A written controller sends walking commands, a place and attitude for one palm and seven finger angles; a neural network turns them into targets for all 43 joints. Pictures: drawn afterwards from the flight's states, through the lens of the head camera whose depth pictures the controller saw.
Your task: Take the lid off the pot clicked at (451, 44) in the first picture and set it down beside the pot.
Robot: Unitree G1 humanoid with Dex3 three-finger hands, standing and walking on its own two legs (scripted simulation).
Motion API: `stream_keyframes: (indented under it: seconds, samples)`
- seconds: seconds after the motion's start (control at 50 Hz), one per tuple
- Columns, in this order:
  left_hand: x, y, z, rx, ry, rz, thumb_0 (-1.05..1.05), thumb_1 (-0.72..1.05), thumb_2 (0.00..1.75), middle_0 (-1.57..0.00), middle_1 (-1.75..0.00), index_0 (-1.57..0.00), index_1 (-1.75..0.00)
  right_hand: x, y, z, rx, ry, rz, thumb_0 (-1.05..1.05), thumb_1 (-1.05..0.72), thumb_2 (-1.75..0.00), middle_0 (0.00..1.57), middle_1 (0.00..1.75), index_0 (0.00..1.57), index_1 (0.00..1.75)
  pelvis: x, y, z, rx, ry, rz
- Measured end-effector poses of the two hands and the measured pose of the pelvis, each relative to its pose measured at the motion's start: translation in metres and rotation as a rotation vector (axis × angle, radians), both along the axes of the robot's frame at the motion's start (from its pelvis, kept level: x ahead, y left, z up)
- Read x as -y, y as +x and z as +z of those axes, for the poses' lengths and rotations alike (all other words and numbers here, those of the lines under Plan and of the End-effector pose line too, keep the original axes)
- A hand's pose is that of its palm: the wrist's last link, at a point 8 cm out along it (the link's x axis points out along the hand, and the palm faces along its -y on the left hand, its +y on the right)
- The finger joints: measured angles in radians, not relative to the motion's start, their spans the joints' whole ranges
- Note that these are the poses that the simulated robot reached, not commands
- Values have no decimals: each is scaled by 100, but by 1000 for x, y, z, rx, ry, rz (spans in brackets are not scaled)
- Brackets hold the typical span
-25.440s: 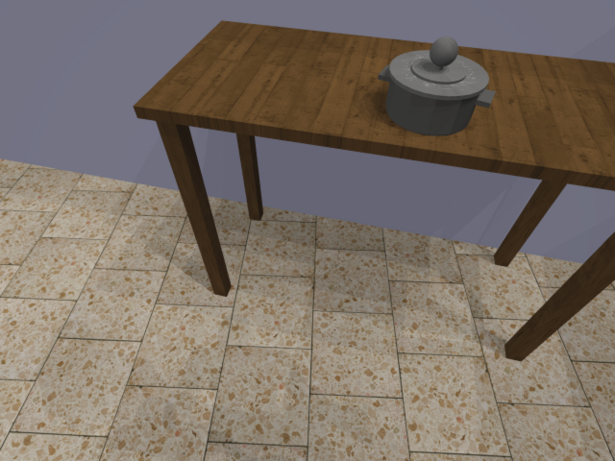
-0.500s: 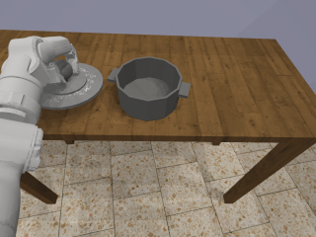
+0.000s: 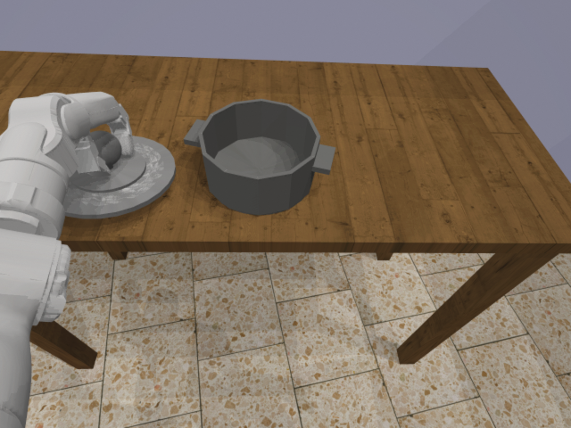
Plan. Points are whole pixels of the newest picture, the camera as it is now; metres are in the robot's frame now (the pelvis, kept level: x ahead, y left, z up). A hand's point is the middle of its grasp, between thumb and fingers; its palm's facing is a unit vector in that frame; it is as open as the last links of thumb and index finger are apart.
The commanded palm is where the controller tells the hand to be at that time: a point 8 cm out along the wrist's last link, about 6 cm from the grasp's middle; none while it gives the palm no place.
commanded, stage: lower the lid onto the table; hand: left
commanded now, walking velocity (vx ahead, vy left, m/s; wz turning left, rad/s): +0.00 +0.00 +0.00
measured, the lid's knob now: (101, 149) +0.49 +0.25 +0.12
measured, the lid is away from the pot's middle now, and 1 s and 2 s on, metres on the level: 0.23 0.26 0.26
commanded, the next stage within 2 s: open the fingers wide in 0.48 s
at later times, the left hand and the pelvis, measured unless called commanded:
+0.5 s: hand (95, 159) +0.47 +0.26 +0.11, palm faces -0.49 -0.10 -0.87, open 7.4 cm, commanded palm +0.49 +0.26 +0.16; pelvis +0.00 +0.00 -0.01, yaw -1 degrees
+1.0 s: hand (81, 165) +0.47 +0.28 +0.10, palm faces -0.40 -0.06 -0.91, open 7.4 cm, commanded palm +0.49 +0.27 +0.16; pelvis +0.00 +0.01 -0.01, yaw -1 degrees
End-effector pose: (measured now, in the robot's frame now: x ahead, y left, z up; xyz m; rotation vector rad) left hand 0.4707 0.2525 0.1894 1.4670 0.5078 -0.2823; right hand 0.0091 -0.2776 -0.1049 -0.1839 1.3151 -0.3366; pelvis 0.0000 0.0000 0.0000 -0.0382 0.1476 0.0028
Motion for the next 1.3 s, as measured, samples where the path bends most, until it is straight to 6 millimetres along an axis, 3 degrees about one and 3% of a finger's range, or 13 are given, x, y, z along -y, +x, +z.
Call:
stream_keyframes:
  seconds: [0.3,0.6,0.74,0.86,1.0,1.3]
  samples:
    - [-7,10,-18,1,-32,-9,0,26,76,-71,-101,-61,-98,4,-7,2,-23,-34,-23,1,-91,-90,20,30,20,30,0,2,-3,-30,-3,-12]
    - [-10,13,-23,-1,-24,-22,0,27,78,-73,-105,-63,-99,-8,-20,-6,-66,-11,-50,1,-91,-90,20,30,20,30,-7,2,-7,-51,-8,-16]
    - [-10,8,-27,97,-13,-142,-1,30,78,-74,-108,-62,-99,-12,-19,-8,-72,-20,-55,1,-91,-90,20,30,20,30,-8,-1,-10,-62,-10,-32]
    - [-25,5,-28,113,-6,-87,-1,32,76,-73,-110,-61,-99,-13,-14,-8,-68,-18,-42,1,-91,-90,20,30,20,30,-10,-4,-11,-69,-13,-24]
    - [-28,0,-27,95,1,-80,-1,33,77,-70,-107,-58,-96,-15,-9,-9,-61,-21,-32,1,-91,-90,20,30,20,30,-12,-4,-11,-63,-16,-20]
    - [-30,5,-26,100,-5,-93,0,17,78,-59,-95,-51,-87,-17,-14,-7,-85,-32,-37,1,-91,-90,20,30,20,30,-16,-3,-11,-69,-19,-17]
